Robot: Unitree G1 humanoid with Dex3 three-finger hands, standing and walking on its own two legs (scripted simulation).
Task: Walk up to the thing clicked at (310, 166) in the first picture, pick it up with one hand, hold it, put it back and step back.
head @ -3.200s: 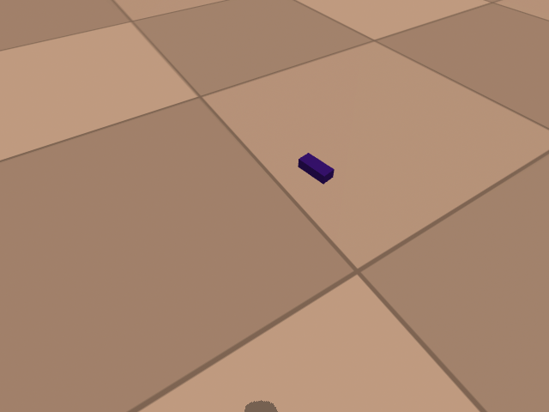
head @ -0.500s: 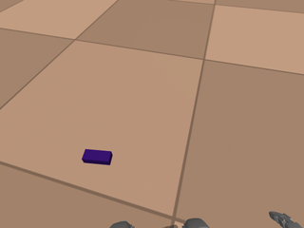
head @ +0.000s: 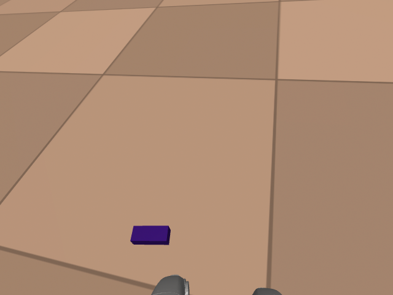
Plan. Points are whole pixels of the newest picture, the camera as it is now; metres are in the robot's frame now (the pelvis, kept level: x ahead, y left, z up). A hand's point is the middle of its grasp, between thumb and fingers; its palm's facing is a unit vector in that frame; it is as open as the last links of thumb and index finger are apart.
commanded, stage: walk up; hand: left
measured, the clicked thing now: (151, 235) +0.51 +0.35 -0.72
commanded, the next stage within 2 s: stand in 1.90 s
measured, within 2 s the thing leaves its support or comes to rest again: neither
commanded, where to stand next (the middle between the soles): +0.16 +0.09 m, yaw -3 degrees
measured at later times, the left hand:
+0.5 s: hand (58, 289) +0.18 +0.39 -0.16, palm faces -0.12 -0.91 -0.40, open 7.4 cm
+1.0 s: hand (78, 266) +0.22 +0.34 -0.13, palm faces -0.14 -0.93 -0.34, open 7.4 cm
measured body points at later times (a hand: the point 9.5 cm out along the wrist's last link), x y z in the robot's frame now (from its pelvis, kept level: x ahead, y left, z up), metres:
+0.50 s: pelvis +0.09 +0.12 -0.01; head +0.13 +0.13 +0.44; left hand +0.19 +0.44 -0.13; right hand +0.11 -0.20 -0.12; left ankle +0.12 +0.24 -0.72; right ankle +0.11 +0.00 -0.72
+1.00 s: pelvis +0.09 +0.10 +0.02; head +0.10 +0.09 +0.47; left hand +0.23 +0.38 -0.10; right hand +0.15 -0.23 -0.10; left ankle +0.12 +0.24 -0.72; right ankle +0.11 +0.00 -0.72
